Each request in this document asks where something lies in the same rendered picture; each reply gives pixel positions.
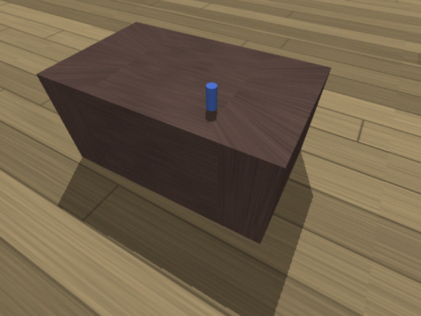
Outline can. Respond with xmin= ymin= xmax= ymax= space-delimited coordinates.
xmin=206 ymin=82 xmax=218 ymax=111

